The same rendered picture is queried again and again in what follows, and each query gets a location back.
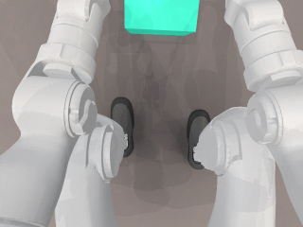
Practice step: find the right robot upper arm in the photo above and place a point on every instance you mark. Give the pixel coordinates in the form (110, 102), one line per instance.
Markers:
(274, 117)

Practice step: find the robot left shin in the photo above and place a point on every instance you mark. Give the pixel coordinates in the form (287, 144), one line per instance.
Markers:
(118, 131)

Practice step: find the left robot thigh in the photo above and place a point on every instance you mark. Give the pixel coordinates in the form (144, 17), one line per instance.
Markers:
(86, 199)

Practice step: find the carton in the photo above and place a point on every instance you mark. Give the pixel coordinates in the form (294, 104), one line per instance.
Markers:
(161, 17)

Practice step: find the left robot upper arm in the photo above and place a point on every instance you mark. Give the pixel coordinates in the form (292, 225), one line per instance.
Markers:
(51, 114)

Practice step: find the left robot forearm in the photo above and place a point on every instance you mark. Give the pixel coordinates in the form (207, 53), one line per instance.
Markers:
(72, 43)

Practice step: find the right robot forearm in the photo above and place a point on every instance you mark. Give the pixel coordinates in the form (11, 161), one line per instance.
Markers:
(265, 44)

